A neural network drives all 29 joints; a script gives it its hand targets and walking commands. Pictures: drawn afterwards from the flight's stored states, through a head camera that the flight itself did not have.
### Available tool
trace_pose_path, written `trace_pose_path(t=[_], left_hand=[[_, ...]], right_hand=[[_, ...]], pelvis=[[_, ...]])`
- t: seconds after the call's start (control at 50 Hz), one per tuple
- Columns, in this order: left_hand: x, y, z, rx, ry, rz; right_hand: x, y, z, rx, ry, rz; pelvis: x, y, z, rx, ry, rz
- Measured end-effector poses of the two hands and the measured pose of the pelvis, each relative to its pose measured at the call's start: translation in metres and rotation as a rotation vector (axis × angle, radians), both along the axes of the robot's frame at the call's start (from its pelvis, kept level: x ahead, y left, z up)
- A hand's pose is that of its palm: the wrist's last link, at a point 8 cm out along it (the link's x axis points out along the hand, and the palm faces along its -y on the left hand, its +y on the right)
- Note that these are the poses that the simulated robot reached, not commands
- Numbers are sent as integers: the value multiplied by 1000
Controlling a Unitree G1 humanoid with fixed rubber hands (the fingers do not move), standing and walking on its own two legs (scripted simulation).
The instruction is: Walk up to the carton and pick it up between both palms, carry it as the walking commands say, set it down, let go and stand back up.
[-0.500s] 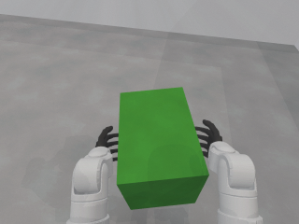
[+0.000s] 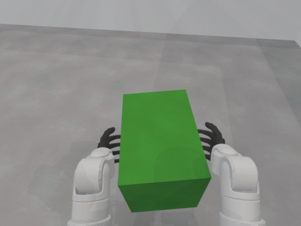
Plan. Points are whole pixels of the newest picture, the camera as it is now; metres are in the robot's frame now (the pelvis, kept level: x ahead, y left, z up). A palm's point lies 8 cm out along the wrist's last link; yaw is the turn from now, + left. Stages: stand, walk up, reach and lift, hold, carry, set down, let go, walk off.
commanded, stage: carry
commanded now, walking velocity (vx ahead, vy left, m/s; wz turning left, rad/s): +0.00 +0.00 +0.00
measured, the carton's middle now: (159, 149) +0.32 -0.01 +0.02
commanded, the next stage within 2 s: hold in 0.88 s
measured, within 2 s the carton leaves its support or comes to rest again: neither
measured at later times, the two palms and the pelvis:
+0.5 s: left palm (104, 152) +0.28 +0.13 +0.08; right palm (214, 145) +0.28 -0.15 +0.09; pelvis +0.01 -0.01 +0.00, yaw +0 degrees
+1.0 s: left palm (103, 156) +0.29 +0.14 +0.04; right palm (203, 149) +0.30 -0.13 +0.05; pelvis +0.01 +0.00 +0.00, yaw -3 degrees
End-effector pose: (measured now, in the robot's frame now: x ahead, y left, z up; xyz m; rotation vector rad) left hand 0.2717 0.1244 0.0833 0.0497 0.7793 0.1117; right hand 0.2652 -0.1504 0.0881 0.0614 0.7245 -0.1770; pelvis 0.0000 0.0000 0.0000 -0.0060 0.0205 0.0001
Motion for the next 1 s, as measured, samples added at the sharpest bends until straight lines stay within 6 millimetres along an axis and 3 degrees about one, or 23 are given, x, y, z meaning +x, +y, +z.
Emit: trace_pose_path(t=[0.46,0.92,0.96,1.0], left_hand=[[9,1,-1,-3,8,24],[11,8,-1,-7,3,24],[18,11,-14,18,2,6],[21,15,-41,53,46,-9]], right_hand=[[17,1,0,-5,8,25],[18,8,1,-8,3,23],[25,11,-12,-25,2,51],[31,17,-39,-43,47,74]], pelvis=[[13,-6,1,-1,4,4],[14,1,0,-1,-4,-1],[11,2,1,5,-42,-25],[9,4,2,6,-84,-57]])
